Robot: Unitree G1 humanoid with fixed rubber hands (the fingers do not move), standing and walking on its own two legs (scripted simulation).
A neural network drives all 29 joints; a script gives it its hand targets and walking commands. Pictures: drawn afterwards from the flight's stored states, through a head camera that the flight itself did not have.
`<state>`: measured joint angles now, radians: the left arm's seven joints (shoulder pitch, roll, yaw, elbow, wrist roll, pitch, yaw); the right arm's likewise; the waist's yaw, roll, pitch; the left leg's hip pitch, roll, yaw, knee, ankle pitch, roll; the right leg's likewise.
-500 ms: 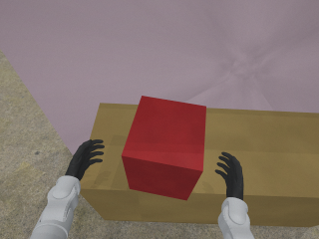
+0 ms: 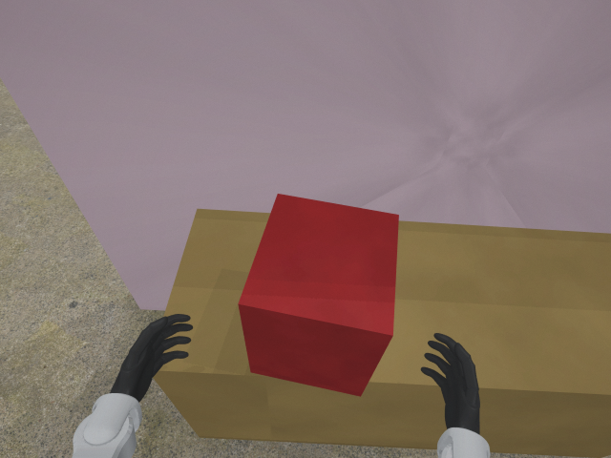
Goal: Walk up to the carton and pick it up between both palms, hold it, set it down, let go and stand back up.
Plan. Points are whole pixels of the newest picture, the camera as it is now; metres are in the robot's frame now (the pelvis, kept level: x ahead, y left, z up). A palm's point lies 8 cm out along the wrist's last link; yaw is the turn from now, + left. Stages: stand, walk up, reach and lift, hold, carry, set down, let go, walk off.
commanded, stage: set down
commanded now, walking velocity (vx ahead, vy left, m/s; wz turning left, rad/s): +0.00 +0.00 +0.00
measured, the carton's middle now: (320, 298) +0.38 -0.01 -0.09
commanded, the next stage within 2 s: let go in 0.82 s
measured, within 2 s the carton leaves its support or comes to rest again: neither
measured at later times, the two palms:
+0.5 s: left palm (136, 416) +0.18 +0.23 -0.04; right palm (476, 437) +0.16 -0.20 -0.04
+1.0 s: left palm (155, 419) +0.18 +0.21 -0.06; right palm (496, 439) +0.16 -0.23 -0.06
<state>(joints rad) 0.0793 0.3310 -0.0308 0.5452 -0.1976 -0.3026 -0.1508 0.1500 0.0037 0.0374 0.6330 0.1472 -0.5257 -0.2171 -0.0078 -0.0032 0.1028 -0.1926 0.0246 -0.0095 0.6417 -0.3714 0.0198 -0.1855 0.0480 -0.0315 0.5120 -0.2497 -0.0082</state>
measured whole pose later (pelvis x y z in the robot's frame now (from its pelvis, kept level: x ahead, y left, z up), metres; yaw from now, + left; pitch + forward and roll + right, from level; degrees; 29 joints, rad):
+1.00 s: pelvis +0.02 -0.02 +0.01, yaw -2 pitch -8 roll -1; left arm 0.20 0.23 -0.01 0.57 -0.04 -0.02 -0.05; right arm 0.23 -0.12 -0.01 0.69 0.04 -0.27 -0.05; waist 0.02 0.00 0.08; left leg 0.01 0.03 0.03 0.44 -0.31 0.00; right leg -0.04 0.05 0.00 0.40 -0.22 -0.03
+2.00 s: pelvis -0.04 -0.03 +0.01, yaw +0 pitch -4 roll +1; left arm 0.35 0.25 -0.03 0.74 0.00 -0.02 0.02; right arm 0.35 -0.26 0.02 0.85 -0.02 -0.01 0.00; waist 0.00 0.04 0.00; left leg -0.19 0.00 0.00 0.49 -0.23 -0.02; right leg -0.25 0.02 -0.03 0.50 -0.19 -0.04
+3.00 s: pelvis -0.04 -0.03 +0.00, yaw +1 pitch -2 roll +1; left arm 0.37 0.23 0.01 0.81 0.00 0.00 0.03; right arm 0.37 -0.24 -0.02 0.87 -0.02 0.00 -0.01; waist 0.01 0.02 0.00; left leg -0.26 -0.03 -0.07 0.53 -0.24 -0.02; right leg -0.31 0.02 -0.03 0.53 -0.19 -0.04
